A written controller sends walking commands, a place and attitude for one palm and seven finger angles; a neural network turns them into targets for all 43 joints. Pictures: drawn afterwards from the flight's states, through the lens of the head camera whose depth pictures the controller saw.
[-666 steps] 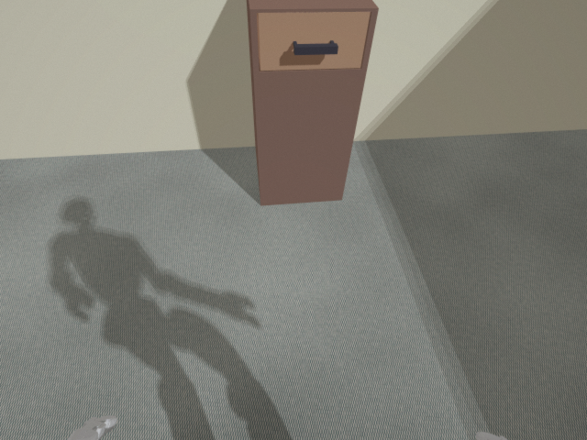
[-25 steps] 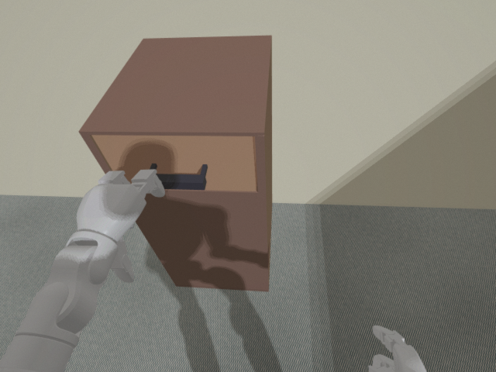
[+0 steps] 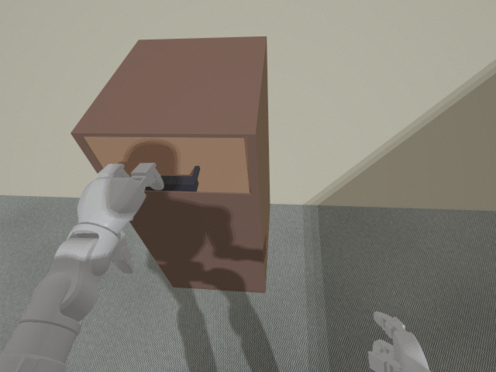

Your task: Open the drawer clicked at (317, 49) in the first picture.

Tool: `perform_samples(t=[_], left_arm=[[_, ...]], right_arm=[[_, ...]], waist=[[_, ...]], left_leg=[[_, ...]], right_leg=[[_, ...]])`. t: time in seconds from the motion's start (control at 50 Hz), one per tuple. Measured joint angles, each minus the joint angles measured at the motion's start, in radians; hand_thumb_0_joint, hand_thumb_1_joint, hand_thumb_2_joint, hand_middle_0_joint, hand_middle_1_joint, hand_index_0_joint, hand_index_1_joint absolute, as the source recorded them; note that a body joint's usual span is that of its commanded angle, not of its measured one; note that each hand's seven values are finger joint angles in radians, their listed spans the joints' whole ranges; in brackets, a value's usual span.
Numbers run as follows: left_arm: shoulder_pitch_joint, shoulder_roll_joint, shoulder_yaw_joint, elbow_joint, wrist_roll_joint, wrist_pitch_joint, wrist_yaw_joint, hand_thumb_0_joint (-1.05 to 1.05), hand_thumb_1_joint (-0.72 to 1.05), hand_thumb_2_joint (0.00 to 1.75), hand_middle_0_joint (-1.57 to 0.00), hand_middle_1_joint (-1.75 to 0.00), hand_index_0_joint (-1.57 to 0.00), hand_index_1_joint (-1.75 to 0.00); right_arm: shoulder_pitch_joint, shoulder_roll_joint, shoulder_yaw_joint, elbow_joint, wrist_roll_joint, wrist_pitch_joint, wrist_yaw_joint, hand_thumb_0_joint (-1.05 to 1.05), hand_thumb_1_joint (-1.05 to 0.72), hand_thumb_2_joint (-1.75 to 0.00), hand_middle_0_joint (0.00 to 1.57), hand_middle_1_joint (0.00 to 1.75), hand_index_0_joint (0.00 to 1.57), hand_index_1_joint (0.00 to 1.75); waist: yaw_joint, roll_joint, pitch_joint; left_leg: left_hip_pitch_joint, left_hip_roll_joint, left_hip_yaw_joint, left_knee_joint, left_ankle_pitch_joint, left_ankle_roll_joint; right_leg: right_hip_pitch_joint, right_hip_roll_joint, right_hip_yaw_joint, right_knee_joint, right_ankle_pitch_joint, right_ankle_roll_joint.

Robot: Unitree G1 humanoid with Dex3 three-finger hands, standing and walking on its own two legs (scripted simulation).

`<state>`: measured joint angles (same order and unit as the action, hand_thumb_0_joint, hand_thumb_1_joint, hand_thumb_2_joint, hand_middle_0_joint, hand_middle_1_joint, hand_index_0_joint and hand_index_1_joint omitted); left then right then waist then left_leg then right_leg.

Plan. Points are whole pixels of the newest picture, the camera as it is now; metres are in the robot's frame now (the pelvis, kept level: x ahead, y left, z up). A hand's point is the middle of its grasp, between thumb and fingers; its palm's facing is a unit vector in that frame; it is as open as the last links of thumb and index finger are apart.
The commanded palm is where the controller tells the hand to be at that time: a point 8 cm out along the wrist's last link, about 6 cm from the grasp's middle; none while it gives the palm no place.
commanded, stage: move the hooked fingers above the handle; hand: left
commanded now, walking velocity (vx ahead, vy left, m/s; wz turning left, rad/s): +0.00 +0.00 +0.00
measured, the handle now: (168, 176) +0.50 +0.26 -0.02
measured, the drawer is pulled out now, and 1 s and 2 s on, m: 0.00 0.00 0.00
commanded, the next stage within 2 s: none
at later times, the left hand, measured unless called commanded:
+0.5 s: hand (135, 201) +0.36 +0.25 +0.07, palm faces +0.01 -0.04 -1.00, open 13.8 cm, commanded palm +0.34 +0.26 +0.12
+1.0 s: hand (140, 185) +0.41 +0.27 +0.05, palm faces -0.01 -0.02 -1.00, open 13.8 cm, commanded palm +0.39 +0.27 +0.10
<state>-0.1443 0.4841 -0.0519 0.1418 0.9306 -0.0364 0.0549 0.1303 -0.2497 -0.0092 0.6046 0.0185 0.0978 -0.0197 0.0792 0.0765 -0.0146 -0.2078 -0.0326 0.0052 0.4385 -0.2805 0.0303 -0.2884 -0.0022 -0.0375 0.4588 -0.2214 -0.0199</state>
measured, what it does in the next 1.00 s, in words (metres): stands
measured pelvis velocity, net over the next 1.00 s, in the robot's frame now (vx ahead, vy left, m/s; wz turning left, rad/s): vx -0.01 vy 0.01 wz -0.01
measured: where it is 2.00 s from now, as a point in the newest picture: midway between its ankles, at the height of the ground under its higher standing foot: outside the picture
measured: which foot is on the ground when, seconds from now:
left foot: down 0.00-1.00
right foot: down 0.00-1.00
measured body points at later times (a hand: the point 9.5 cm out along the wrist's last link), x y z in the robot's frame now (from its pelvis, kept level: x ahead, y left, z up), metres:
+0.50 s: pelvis +0.00 +0.00 -0.01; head +0.04 -0.03 +0.44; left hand +0.35 +0.25 +0.12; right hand +0.15 -0.25 -0.13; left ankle -0.04 +0.10 -0.74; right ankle +0.01 -0.11 -0.74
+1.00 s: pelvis -0.01 +0.01 -0.01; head +0.05 -0.01 +0.43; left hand +0.40 +0.27 +0.11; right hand +0.10 -0.25 -0.14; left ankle -0.04 +0.10 -0.74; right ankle +0.01 -0.11 -0.74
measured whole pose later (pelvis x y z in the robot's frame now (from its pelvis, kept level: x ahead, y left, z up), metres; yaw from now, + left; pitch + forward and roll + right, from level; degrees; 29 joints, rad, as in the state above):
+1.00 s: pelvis -0.01 +0.01 -0.01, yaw -1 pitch +10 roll +0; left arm -0.56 0.52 -0.02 0.70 1.03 -0.11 0.18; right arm 0.25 -0.25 -0.05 0.64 0.02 0.10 -0.03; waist 0.00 0.04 -0.07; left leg -0.44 -0.04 0.03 0.60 -0.34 0.05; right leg -0.52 -0.01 -0.02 0.59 -0.25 -0.01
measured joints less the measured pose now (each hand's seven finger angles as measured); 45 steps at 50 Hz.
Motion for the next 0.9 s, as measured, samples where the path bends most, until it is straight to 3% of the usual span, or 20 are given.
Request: perform_samples(t=[0.1, 0.22, 0.46, 0.68, 0.78, 0.9], left_arm=[[-0.032, 0.005, 0.018, 0.047, 0.005, -0.001, 0.031, 0.00, -0.49, 0.30, -0.32, -1.20, -0.32, -1.20], [-0.062, 0.014, 0.023, 0.106, 0.005, 0.019, 0.022, 0.00, -0.49, 0.30, -0.32, -1.20, -0.31, -1.20], [-0.136, 0.019, 0.036, 0.209, 0.026, -0.051, 0.053, 0.00, -0.49, 0.30, -0.32, -1.20, -0.32, -1.20], [-0.199, 0.027, 0.042, 0.320, 0.030, -0.029, 0.053, 0.00, -0.49, 0.30, -0.32, -1.20, -0.31, -1.20], [-0.244, 0.017, 0.017, 0.364, 0.050, -0.067, 0.056, 0.00, -0.49, 0.30, -0.32, -1.20, -0.31, -1.20], [-0.335, 0.016, 0.021, 0.456, 0.080, -0.100, 0.102, 0.00, -0.49, 0.30, -0.32, -1.20, -0.32, -1.20]], right_arm=[[0.009, -0.006, -0.008, 0.008, 0.006, 0.002, -0.002, 0.01, -0.91, -0.90, 0.20, 0.30, 0.20, 0.30], [0.030, -0.014, -0.016, 0.011, 0.007, 0.008, -0.005, 0.01, -0.91, -0.90, 0.20, 0.30, 0.20, 0.30], [0.065, -0.011, -0.030, 0.026, 0.008, 0.006, -0.015, 0.01, -0.91, -0.90, 0.20, 0.30, 0.20, 0.30], [0.096, -0.013, -0.036, 0.026, 0.012, 0.014, -0.011, 0.01, -0.91, -0.90, 0.20, 0.30, 0.20, 0.30], [0.104, -0.012, -0.040, 0.028, 0.009, 0.011, -0.013, 0.00, -0.91, -0.90, 0.20, 0.30, 0.20, 0.30], [0.108, -0.004, -0.040, 0.039, 0.006, 0.004, -0.013, 0.00, -0.91, -0.89, 0.20, 0.30, 0.20, 0.30]], waist=[[-0.001, -0.002, -0.006], [-0.011, 0.000, -0.012], [-0.033, -0.012, -0.022], [-0.045, -0.013, -0.044], [-0.049, -0.023, -0.043], [-0.062, -0.034, -0.047]], left_leg=[[-0.020, 0.004, -0.001, 0.013, -0.007, -0.005], [-0.045, 0.007, -0.001, 0.027, -0.012, -0.006], [-0.094, 0.007, 0.007, 0.064, -0.028, -0.003], [-0.132, 0.002, 0.016, 0.090, -0.037, 0.007], [-0.157, -0.003, 0.013, 0.112, -0.043, 0.011], [-0.200, -0.007, 0.015, 0.141, -0.050, 0.015]], right_leg=[[-0.020, 0.004, -0.002, 0.013, -0.007, -0.005], [-0.045, 0.006, -0.002, 0.025, -0.011, -0.007], [-0.095, 0.006, 0.006, 0.059, -0.022, -0.005], [-0.131, 0.002, 0.015, 0.075, -0.023, 0.005], [-0.151, -0.004, 0.011, 0.092, -0.028, 0.009], [-0.192, -0.008, 0.013, 0.117, -0.033, 0.012]])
